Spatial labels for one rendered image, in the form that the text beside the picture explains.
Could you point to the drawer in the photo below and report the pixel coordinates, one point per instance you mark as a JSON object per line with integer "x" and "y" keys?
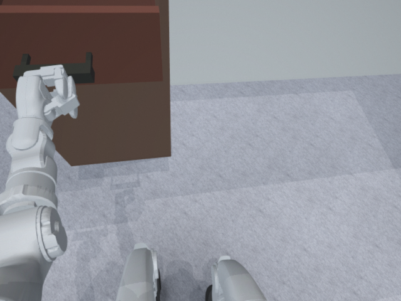
{"x": 122, "y": 35}

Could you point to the handle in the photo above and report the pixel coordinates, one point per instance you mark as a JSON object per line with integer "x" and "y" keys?
{"x": 81, "y": 72}

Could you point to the right robot thigh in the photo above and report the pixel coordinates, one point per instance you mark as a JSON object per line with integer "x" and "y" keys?
{"x": 234, "y": 282}

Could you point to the robot left hand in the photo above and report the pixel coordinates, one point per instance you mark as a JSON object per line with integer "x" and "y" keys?
{"x": 32, "y": 96}

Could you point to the left robot forearm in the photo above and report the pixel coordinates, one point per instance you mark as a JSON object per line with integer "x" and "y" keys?
{"x": 33, "y": 174}

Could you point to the left robot thigh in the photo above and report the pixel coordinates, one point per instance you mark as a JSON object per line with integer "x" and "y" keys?
{"x": 141, "y": 270}

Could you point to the robot thigh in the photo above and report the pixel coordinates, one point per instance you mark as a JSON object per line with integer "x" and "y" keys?
{"x": 141, "y": 270}
{"x": 234, "y": 282}

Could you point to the cabinet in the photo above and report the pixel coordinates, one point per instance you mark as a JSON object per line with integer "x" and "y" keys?
{"x": 117, "y": 121}

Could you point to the left robot upper arm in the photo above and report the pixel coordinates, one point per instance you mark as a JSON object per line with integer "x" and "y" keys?
{"x": 30, "y": 240}

